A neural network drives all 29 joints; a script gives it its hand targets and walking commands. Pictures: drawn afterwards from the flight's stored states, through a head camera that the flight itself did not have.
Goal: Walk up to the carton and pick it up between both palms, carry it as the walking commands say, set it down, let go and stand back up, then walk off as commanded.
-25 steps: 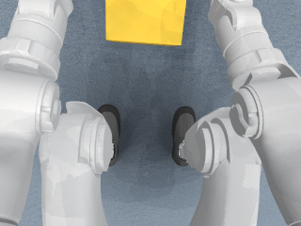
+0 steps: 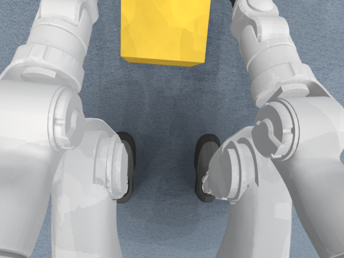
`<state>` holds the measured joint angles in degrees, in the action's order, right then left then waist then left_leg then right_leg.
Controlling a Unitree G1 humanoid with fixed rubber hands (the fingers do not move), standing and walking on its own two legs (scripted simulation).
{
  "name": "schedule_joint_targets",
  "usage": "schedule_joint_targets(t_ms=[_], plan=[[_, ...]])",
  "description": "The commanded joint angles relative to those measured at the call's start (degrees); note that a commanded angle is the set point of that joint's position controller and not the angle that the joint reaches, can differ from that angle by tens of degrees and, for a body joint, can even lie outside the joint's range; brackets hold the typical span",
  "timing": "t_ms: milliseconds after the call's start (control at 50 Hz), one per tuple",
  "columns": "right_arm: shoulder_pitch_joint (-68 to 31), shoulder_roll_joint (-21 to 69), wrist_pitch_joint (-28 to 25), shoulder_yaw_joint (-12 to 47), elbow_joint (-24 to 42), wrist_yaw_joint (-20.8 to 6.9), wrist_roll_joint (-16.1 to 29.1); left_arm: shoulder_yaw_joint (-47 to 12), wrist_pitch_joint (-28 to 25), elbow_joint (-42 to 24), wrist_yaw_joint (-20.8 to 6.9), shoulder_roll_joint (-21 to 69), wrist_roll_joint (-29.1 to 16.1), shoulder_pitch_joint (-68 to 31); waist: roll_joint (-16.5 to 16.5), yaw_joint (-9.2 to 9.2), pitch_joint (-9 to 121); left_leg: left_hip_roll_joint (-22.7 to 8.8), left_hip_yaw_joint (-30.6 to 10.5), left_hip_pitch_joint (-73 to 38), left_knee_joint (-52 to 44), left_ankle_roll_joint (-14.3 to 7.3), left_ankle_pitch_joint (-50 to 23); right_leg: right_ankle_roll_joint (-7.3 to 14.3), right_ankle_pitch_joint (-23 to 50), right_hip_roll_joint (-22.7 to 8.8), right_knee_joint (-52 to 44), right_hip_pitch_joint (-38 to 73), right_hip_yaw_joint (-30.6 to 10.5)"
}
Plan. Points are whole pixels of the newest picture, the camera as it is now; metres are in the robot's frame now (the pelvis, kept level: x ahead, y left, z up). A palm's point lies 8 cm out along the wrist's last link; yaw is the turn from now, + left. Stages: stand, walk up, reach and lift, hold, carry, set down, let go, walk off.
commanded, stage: reach and lift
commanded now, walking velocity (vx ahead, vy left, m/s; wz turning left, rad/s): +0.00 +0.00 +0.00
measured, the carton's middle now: (163, 12) +0.52 +0.04 -0.25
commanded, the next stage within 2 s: none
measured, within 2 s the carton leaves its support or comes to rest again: leaves its support in 0.48 s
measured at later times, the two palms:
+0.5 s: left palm out of the picture +0.54 +0.17 -0.16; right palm out of the picture +0.55 -0.08 -0.16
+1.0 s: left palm out of the picture +0.54 +0.15 -0.11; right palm out of the picture +0.55 -0.09 -0.10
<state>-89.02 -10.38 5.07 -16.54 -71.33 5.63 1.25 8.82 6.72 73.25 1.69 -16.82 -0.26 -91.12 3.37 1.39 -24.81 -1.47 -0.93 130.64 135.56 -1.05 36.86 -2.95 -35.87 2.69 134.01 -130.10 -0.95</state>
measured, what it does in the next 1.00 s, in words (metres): stands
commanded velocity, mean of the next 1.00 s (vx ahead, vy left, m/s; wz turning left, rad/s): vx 0.00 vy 0.00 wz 0.00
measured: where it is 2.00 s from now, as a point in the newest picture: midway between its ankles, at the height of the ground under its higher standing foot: (166, 177)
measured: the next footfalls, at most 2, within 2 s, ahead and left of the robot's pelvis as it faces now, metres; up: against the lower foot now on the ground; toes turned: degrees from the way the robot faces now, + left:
none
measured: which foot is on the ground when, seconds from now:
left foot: down 0.00-1.00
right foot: down 0.00-1.00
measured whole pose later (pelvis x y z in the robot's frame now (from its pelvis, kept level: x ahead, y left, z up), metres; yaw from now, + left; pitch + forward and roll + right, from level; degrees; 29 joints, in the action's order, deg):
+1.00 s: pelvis -0.02 -0.01 +0.04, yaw +4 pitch +29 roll -2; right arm -87.8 -6.6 15.4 -19.9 -50.3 11.7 -1.3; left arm 14.1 16.2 56.8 9.4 -12.9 5.1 -92.2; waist 2.2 -1.7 -29.9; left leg 3.6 -3.2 124.6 126.8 1.7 31.0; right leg -7.1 -33.8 7.6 126.4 -121.8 -4.0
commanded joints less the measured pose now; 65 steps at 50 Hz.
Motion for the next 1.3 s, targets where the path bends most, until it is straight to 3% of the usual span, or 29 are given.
schedule_joint_targets(t_ms=[0, 60, 80, 120, 140, 160, 180, 200, 240, 260, 280, 300, 340, 400, 440, 460, 520, 660, 700, 740, 780, 820, 920, 960, 1040, 1080, 1180, 1260, 1280], plan=[[-13.6, 57.2, 0.2, 10.2, 7.1, -14.0, 0.9, -7.2, -1.4, -9.6, -13.8, 53.6, -1.5, -13.7, -5.3, 0.97, 49.9, 8.8, 1.6, -27.8, -12.4, -0.4, -27.7, 2.7, 23.3, 8.6, -9.4, 20.1, 3.5], [-12.1, 56.9, 0.2, 10.0, 6.8, -14.3, 0.5, -6.3, -1.3, -9.9, -14.0, 54.5, -1.3, -12.4, -5.7, -0.08, 48.9, 8.9, 1.3, -27.8, -12.4, -0.6, -28.9, 2.8, 23.9, 8.5, -9.8, 18.3, 3.0], [-12.4, 57.6, 0.1, 10.2, 6.5, -14.2, 0.7, -6.6, -1.3, -10.0, -13.8, 54.4, -0.7, -11.6, -5.4, 1.79, 49.9, 9.0, 1.4, -27.9, -12.8, -0.3, -29.1, 2.8, 24.0, 8.3, -9.1, 18.6, 3.2], [-12.2, 57.1, 0.0, 10.3, 7.1, -14.1, 0.5, -6.8, -1.2, -10.2, -14.0, 55.1, -1.1, -11.8, -6.3, 0.82, 49.3, 9.0, 1.7, -26.5, -12.5, -0.3, -29.2, 3.1, 24.3, 8.1, -9.6, 18.4, 2.8], [-12.6, 57.0, -0.2, 11.1, 8.1, -13.9, 1.2, -6.9, -1.3, -10.3, -13.7, 55.1, -1.6, -11.4, -5.2, 1.45, 51.4, 9.0, 1.6, -27.9, -12.3, -0.2, -29.8, 3.0, 24.4, 8.0, -9.4, 19.7, 3.1], [-12.8, 56.6, -0.1, 11.2, 8.2, -13.7, 0.6, -6.5, -1.2, -9.8, -14.1, 55.5, -2.0, -12.0, -2.2, -0.28, 51.0, 9.2, 0.7, -26.8, -12.1, -0.5, -29.9, 2.7, 25.1, 7.9, -9.5, 20.7, 3.4], [-12.1, 57.4, -0.2, 11.1, 7.5, -13.9, 1.3, -7.0, -1.2, -9.7, -13.8, 55.1, -1.3, -11.6, -5.3, 1.04, 51.3, 8.9, 1.4, -27.1, -12.4, -0.4, -29.4, 3.0, 25.0, 8.0, -9.7, 20.9, 2.8], [-12.8, 57.2, -0.3, 11.5, 8.0, -13.8, 1.3, -6.3, -1.1, -8.9, -13.9, 55.9, -1.2, -10.5, -3.4, 0.66, 51.0, 9.2, 1.1, -27.1, -12.4, -0.8, -29.9, 2.7, 25.0, 8.1, -9.7, 20.7, 3.3], [-11.5, 57.2, 0.0, 10.6, 7.1, -13.6, 1.1, -7.3, -1.2, -10.7, -13.9, 55.8, -2.2, -12.3, -4.7, -0.75, 50.6, 9.1, 1.3, -27.3, -12.4, -0.5, -29.8, 3.0, 25.0, 8.2, -10.1, 20.6, 2.8], [-12.3, 58.3, -0.1, 12.2, 8.4, -13.5, 2.0, -8.2, -1.3, -11.1, -13.5, 55.6, -2.6, -12.8, -4.8, 1.01, 53.0, 9.1, 1.0, -28.8, -12.6, -0.4, -30.8, 2.9, 25.6, 8.1, -9.5, 21.2, 2.9], [-12.5, 58.0, 0.0, 12.4, 8.4, -13.5, 1.8, -8.7, -1.2, -12.1, -13.7, 56.4, -3.1, -13.5, -4.6, 0.12, 52.7, 8.9, 0.9, -28.0, -12.9, -0.4, -30.7, 2.8, 26.1, 8.1, -9.5, 21.6, 2.9], [-13.8, 58.2, -0.1, 12.9, 9.0, -13.7, 2.6, -8.1, -1.1, -11.2, -13.6, 56.0, -2.5, -12.9, -5.1, 1.68, 52.8, 9.0, 1.5, -28.5, -12.8, -0.6, -31.0, 2.9, 25.5, 8.2, -10.0, 21.6, 2.6], [-14.6, 59.8, -0.2, 14.3, 10.6, -13.4, 3.2, -9.5, -1.1, -12.6, -13.6, 57.8, -3.6, -14.2, -3.4, 0.15, 56.3, 9.1, 1.1, -30.1, -12.7, -0.5, -32.0, 2.6, 26.6, 8.3, -9.8, 23.3, 3.5], [-14.7, 61.7, -0.2, 15.7, 12.2, -13.0, 4.6, -11.9, -1.0, -15.0, -13.4, 59.9, -5.3, -15.2, -5.4, 0.75, 61.6, 9.5, 1.7, -32.5, -12.2, 0.0, -34.5, 2.8, 28.8, 8.5, -9.9, 26.0, 3.0], [-15.4, 62.3, 0.0, 17.0, 14.3, -12.7, 4.7, -12.6, -1.3, -17.7, -13.1, 61.1, -6.4, -16.3, -3.4, -0.05, 66.0, 9.7, 1.6, -33.1, -12.7, 0.1, -36.3, 2.4, 31.5, 8.7, -10.0, 29.6, 3.3], [-15.9, 62.3, -0.3, 16.5, 15.2, -12.3, 5.1, -14.0, -1.3, -19.0, -12.7, 61.2, -6.8, -17.8, -5.8, -0.47, 68.0, 9.8, 1.7, -34.9, -13.0, 0.5, -37.0, 2.7, 31.6, 8.9, -10.4, 29.0, 3.3], [-17.2, 63.2, -0.1, 17.4, 19.3, -11.8, 5.4, -14.8, -0.8, -20.8, -12.2, 63.2, -7.8, -18.6, -5.2, -1.31, 73.0, 10.2, 1.4, -40.0, -12.8, 0.7, -40.0, 2.2, 31.4, 9.1, -11.3, 28.5, 4.2], [-22.0, 63.1, 2.6, 16.0, 22.6, -11.1, 2.9, -14.9, 1.0, -23.3, -10.6, 62.6, -5.0, -24.1, -6.0, -3.14, 75.3, 10.4, 2.9, -41.8, -16.9, 0.8, -30.4, 1.6, 24.0, 8.8, -14.7, 27.8, 5.4], [-26.5, 62.7, 2.8, 17.8, 26.3, -10.9, 4.1, -14.2, 2.0, -21.3, -10.2, 63.1, -3.5, -23.3, -6.7, -0.66, 78.5, 10.3, 3.8, -42.5, -17.2, 0.6, -28.6, 1.3, 22.9, 8.8, -15.7, 30.6, 5.1], [-30.1, 63.6, 3.5, 18.9, 30.0, -10.6, 4.8, -14.0, 2.3, -24.1, -9.6, 63.0, -3.6, -25.1, -4.9, -0.39, 84.3, 10.5, 3.4, -45.6, -18.3, 0.2, -28.1, 0.8, 22.5, 8.9, -15.8, 33.2, 5.9], [-29.3, 63.9, 4.9, 18.0, 26.5, -10.5, 2.9, -13.4, 3.5, -21.0, -9.9, 63.8, -2.3, -25.3, -4.8, -2.56, 84.8, 10.2, 3.5, -45.2, -19.0, 0.6, -24.0, 0.7, 19.6, 8.3, -16.9, 34.2, 6.6], [-31.1, 65.6, 5.9, 19.2, 28.6, -10.9, 3.8, -12.1, 4.5, -20.3, -10.5, 64.2, -1.1, -24.8, -5.4, 0.42, 88.9, 10.3, 4.9, -46.2, -19.4, 0.2, -23.8, 0.6, 19.5, 8.3, -17.6, 36.8, 6.2], [-31.9, 69.9, 8.5, 21.2, 31.1, -11.7, 4.7, -13.3, 6.2, -27.6, -10.7, 66.4, -1.5, -28.8, -5.8, 0.68, 102.7, 10.8, 5.8, -54.1, -19.7, 0.6, -28.4, 0.3, 23.3, 8.8, -18.2, 42.6, 6.9], [-30.6, 70.8, 9.7, 20.3, 27.5, -12.0, 3.1, -12.2, 7.0, -25.3, -11.3, 66.5, -0.7, -29.5, -5.1, 0.54, 97.4, 10.4, 6.1, -50.9, -20.7, 0.4, -25.0, 0.6, 20.2, 8.4, -19.3, 39.7, 7.0], [-32.2, 72.6, 10.2, 20.8, 31.0, -12.7, 2.8, -11.9, 8.2, -25.1, -11.9, 68.4, 0.8, -27.1, -5.2, 0.82, 104.6, 10.5, 6.5, -52.4, -20.7, 0.3, -27.7, 0.6, 23.0, 8.8, -20.1, 42.5, 6.9], [-31.0, 72.5, 10.4, 19.8, 31.4, -12.6, 1.8, -12.8, 8.2, -27.0, -12.1, 69.4, 0.1, -28.2, -6.0, -1.03, 108.1, 10.5, 6.5, -53.8, -20.4, 0.7, -30.7, 0.6, 26.1, 9.1, -20.4, 43.4, 6.9], [-30.7, 71.2, 10.0, 20.9, 30.5, -13.1, 1.0, -13.2, 8.5, -26.8, -11.9, 72.2, 2.1, -26.2, -7.3, -1.08, 109.7, 9.9, 5.8, -55.6, -21.9, 1.1, -30.1, 1.1, 24.1, 9.0, -21.3, 40.9, 7.6], [-31.4, 70.4, 9.9, 21.6, 32.7, -13.1, 1.1, -15.8, 9.1, -26.5, -11.2, 73.8, 1.2, -25.3, -8.6, -3.92, 112.5, 9.8, 4.6, -59.6, -23.0, 1.3, -29.7, 1.3, 22.9, 8.6, -22.6, 40.3, 8.4], [-32.8, 70.0, 10.1, 22.9, 33.6, -13.0, 1.3, -15.9, 9.3, -26.6, -11.1, 74.4, 1.0, -24.9, -7.9, -3.52, 113.6, 10.0, 4.7, -59.7, -23.3, 1.2, -29.6, 1.2, 22.9, 8.6, -23.3, 42.1, 8.1]])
